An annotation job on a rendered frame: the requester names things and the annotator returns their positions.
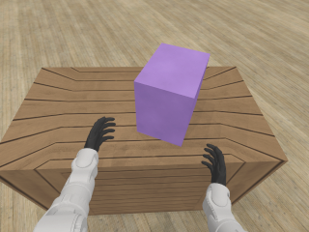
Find right robot forearm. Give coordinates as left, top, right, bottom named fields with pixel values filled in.
left=202, top=183, right=247, bottom=232

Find pedestal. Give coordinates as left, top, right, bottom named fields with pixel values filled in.
left=0, top=66, right=289, bottom=216

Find carton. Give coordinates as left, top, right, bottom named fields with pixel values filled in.
left=133, top=43, right=211, bottom=147

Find left robot upper arm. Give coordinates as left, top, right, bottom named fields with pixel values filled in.
left=35, top=213, right=88, bottom=232

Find right robot hand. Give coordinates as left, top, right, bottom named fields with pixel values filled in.
left=201, top=143, right=227, bottom=187

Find left robot hand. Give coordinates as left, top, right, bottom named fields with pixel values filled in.
left=84, top=116, right=116, bottom=152

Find left robot forearm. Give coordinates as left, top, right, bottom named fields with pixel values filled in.
left=33, top=148, right=98, bottom=232

